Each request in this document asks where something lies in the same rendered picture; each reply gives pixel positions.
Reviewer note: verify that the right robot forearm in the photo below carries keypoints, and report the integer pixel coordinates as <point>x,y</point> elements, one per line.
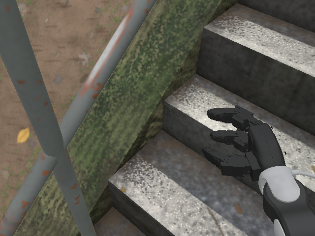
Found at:
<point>285,202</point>

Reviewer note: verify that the robot right hand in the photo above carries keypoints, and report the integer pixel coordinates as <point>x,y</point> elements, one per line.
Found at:
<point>253,137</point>

